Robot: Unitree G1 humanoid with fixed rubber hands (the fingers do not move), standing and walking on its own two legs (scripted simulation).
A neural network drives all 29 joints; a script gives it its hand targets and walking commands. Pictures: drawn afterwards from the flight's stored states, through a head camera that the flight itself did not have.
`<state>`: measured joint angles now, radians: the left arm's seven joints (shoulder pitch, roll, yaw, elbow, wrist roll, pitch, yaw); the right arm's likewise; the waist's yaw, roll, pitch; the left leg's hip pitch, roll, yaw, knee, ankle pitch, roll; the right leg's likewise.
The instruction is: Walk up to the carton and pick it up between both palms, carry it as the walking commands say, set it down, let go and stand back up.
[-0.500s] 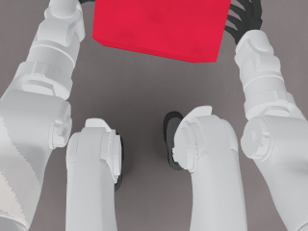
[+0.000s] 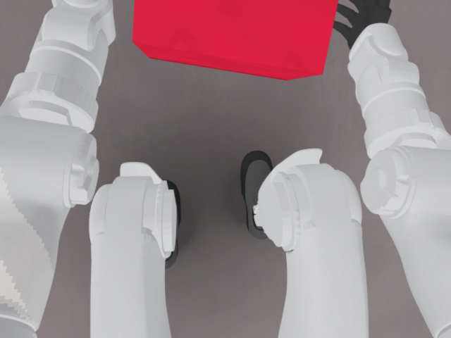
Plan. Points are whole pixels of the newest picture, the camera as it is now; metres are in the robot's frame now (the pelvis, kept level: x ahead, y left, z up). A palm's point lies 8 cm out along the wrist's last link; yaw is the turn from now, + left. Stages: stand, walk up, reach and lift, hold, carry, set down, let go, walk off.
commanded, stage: set down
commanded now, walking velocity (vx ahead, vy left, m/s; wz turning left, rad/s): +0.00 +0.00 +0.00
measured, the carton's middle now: (232, 16) +0.53 -0.06 -0.27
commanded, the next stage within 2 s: none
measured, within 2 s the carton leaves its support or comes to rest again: rests again in 0.14 s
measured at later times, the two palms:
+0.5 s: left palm out of the picture +0.55 +0.11 -0.19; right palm (381, 32) +0.48 -0.27 -0.18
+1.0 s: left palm out of the picture +0.57 +0.13 -0.16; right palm (410, 27) +0.48 -0.30 -0.16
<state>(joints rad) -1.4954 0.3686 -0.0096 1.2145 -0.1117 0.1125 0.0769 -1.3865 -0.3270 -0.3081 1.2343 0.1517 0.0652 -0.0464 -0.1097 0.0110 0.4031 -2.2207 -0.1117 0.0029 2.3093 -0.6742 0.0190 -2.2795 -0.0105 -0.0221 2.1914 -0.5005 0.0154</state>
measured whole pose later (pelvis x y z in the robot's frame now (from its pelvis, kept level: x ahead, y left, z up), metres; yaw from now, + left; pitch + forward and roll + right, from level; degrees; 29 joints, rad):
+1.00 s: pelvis -0.01 -0.01 +0.00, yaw +1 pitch +30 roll -2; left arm -1.43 0.51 -0.05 0.89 -0.22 0.16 0.07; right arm -1.29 -0.40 -0.28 0.93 0.37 0.09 -0.09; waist -0.12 -0.01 0.53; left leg -2.16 -0.04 0.01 2.31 -0.66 0.02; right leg -2.24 -0.03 -0.06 2.19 -0.48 -0.04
